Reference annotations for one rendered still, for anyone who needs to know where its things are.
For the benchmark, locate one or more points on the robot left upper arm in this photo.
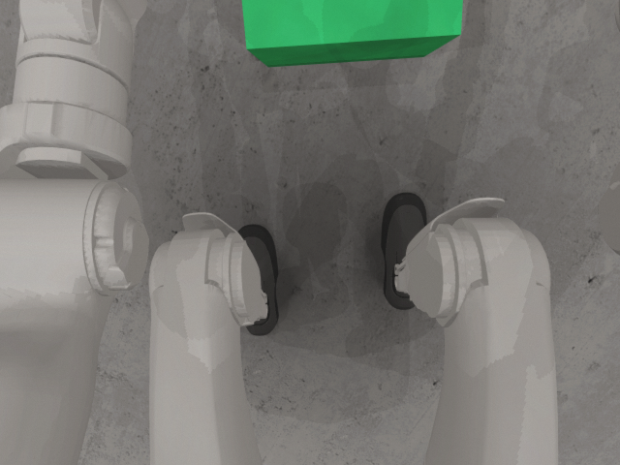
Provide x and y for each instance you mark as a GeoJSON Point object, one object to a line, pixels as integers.
{"type": "Point", "coordinates": [67, 247]}

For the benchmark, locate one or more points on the robot right upper arm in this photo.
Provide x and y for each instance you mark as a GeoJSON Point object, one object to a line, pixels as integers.
{"type": "Point", "coordinates": [609, 212]}

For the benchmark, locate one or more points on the robot left forearm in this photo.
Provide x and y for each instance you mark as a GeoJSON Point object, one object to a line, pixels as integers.
{"type": "Point", "coordinates": [72, 83]}

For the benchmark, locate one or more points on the carton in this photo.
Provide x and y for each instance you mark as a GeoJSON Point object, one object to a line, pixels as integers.
{"type": "Point", "coordinates": [305, 32]}

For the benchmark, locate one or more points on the left robot foot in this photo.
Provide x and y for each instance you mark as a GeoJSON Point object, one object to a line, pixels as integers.
{"type": "Point", "coordinates": [261, 244]}

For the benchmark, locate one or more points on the robot left shin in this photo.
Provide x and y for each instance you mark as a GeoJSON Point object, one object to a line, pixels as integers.
{"type": "Point", "coordinates": [205, 221]}

